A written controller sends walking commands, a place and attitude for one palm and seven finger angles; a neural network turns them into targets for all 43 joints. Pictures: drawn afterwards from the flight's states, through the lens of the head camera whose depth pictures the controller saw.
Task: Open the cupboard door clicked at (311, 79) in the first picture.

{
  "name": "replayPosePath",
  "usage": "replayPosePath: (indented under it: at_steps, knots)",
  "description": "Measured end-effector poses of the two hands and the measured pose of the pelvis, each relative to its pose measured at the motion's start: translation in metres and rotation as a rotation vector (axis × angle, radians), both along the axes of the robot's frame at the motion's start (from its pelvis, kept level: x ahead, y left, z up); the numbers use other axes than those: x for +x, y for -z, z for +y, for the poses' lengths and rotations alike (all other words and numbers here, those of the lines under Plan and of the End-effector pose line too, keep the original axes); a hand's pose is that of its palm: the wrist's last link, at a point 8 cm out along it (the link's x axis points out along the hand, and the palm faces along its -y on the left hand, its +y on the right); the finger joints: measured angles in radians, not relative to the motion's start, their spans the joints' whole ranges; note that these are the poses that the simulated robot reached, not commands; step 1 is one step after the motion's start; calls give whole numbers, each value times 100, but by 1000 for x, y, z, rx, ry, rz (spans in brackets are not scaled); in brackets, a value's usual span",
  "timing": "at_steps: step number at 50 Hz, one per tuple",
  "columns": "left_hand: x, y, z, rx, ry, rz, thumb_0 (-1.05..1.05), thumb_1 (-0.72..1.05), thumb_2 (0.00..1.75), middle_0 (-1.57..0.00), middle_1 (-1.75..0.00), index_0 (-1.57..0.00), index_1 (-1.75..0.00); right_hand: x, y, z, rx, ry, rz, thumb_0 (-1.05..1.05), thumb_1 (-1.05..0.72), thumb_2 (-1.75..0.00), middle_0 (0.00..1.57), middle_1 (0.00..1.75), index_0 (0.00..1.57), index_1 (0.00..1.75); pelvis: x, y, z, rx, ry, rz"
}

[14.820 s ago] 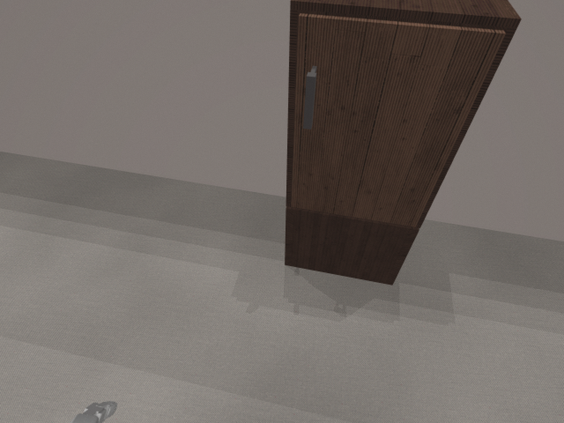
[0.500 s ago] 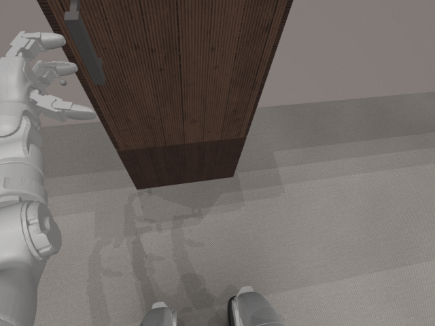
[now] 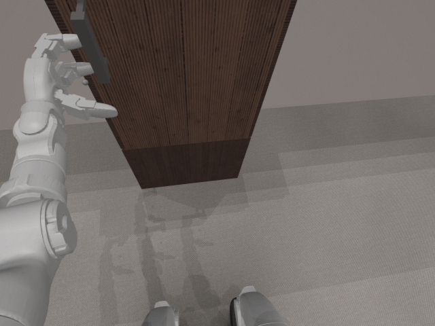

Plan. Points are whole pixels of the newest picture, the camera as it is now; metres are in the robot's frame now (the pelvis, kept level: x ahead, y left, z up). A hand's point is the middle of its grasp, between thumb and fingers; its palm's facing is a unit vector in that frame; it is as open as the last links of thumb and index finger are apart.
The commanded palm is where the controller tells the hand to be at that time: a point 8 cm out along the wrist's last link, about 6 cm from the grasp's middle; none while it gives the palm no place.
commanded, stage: slide the fingers in behind the handle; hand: left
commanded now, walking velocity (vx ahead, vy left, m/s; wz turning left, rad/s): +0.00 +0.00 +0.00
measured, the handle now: (93, 44) +0.61 +0.18 +0.10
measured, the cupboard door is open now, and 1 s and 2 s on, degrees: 0 0 0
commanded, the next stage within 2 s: move the hooked fingers beside the handle in 0.68 s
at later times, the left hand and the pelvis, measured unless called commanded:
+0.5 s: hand (86, 82) +0.52 +0.18 +0.10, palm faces +0.08 -1.00 -0.03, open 14.2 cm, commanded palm +0.51 +0.19 +0.10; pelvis +0.00 +0.00 +0.00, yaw +2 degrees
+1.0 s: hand (86, 81) +0.53 +0.18 +0.10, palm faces +0.08 -1.00 -0.03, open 14.1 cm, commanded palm +0.51 +0.20 +0.10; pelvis +0.00 +0.00 +0.00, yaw +2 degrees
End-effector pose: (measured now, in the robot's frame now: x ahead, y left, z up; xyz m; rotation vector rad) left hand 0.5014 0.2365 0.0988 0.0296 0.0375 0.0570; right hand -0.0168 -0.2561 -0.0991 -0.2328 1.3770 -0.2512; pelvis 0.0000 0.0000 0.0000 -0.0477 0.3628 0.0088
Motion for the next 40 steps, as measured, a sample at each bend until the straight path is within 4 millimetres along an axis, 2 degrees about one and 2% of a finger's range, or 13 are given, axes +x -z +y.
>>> replayPosePath:
  at_steps: [11, 27, 40]
  knots:
    - [-3, 0, -3, 0, -18, -2, -1, -49, 30, -26, -120, -23, -119, -5, 0, -5, -5, -25, 22, 0, -91, -90, 20, 30, 20, 30, -3, 1, -1, -1, -17, 0]
    - [-1, 0, -3, 4, -20, -5, -1, -49, 30, -27, -123, -24, -122, 4, 2, -2, 1, -65, 14, 0, -91, -90, 20, 30, 20, 30, -3, 3, 0, -6, -37, 7]
    - [0, 0, -2, 3, -20, -7, -1, -49, 30, -28, -124, -25, -123, 4, 3, 4, 11, -69, 21, 0, -91, -90, 20, 30, 20, 30, -2, 3, 3, -9, -40, 11]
